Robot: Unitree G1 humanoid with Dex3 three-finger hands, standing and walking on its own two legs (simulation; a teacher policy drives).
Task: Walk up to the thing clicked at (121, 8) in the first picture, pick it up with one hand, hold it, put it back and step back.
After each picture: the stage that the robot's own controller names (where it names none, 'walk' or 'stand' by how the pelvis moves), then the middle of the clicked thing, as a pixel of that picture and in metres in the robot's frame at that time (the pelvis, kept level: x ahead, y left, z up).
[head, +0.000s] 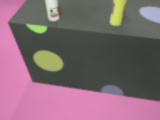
stand; (119, 3) +0.88 -0.18 +0.03
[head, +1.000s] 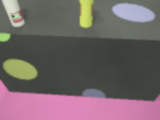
walk; (86, 3) +0.80 +0.03 +0.06
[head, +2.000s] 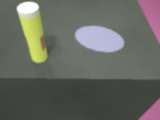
stand; (34, 36) +0.53 +0.23 +0.06
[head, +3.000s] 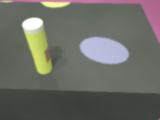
stand; (39, 49) +0.51 +0.21 +0.04
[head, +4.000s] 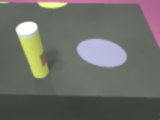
stand; (34, 53) +0.49 +0.22 +0.03
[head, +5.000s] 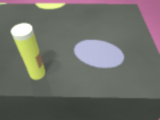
stand; (30, 54) +0.48 +0.23 +0.03
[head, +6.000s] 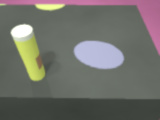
stand; (30, 55) +0.48 +0.23 +0.03
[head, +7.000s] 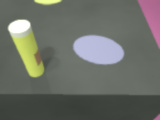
rise first; (29, 51) +0.48 +0.24 +0.03
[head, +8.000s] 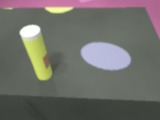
rise first; (38, 55) +0.48 +0.24 +0.04
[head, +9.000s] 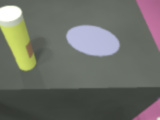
go down; (19, 43) +0.48 +0.22 +0.05
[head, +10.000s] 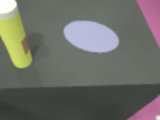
go down; (14, 38) +0.48 +0.22 +0.08
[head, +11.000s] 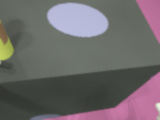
close in; out of the picture +0.48 +0.24 +0.11
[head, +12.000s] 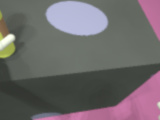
close; out of the picture +0.50 +0.23 +0.11
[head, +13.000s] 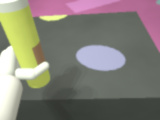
lift; (27, 46) +0.33 +0.17 +0.24
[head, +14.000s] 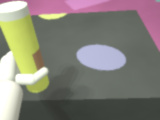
hold; (26, 52) +0.33 +0.17 +0.22
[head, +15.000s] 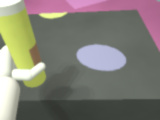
hold; (23, 47) +0.34 +0.18 +0.23
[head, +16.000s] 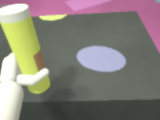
hold; (28, 53) +0.34 +0.17 +0.21
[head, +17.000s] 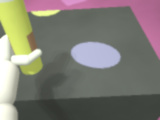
crouch; (20, 35) +0.40 +0.19 +0.22
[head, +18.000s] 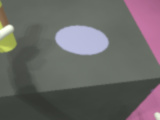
lower; out of the picture +0.50 +0.24 +0.20
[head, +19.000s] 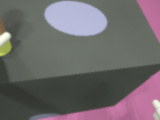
lower; out of the picture +0.51 +0.23 +0.12
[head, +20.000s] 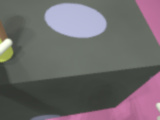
lower; out of the picture +0.49 +0.23 +0.11
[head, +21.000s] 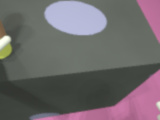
lower; out of the picture +0.50 +0.23 +0.12
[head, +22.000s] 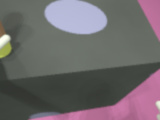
lower; out of the picture +0.50 +0.24 +0.12
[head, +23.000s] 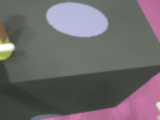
open; out of the picture +0.49 +0.23 +0.11
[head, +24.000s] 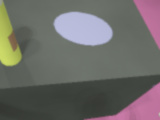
sink last; (0, 33) +0.47 +0.23 +0.10
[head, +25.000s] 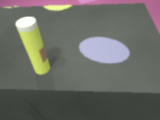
sink last; (35, 48) +0.50 +0.24 +0.08
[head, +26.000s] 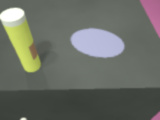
stand; (24, 44) +0.48 +0.23 +0.08
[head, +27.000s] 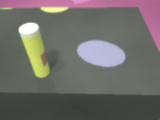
stand; (36, 53) +0.51 +0.23 +0.04
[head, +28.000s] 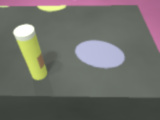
stand; (32, 55) +0.49 +0.23 +0.03
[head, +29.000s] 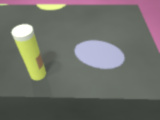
stand; (31, 55) +0.48 +0.23 +0.03
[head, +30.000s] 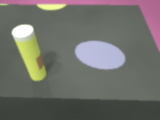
stand; (31, 55) +0.47 +0.23 +0.03
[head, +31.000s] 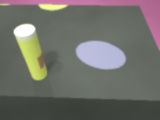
stand; (33, 55) +0.48 +0.23 +0.03
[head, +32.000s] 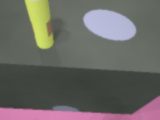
walk; (40, 20) +0.55 +0.17 +0.06
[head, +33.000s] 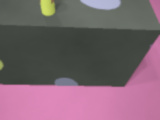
walk; out of the picture +0.79 +0.23 +0.05
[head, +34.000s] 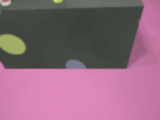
stand; out of the picture +1.14 +0.26 +0.05
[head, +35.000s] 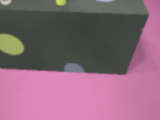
stand; out of the picture +1.10 +0.19 +0.04
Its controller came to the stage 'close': yes
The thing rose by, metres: 0.19
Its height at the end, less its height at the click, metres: +0.00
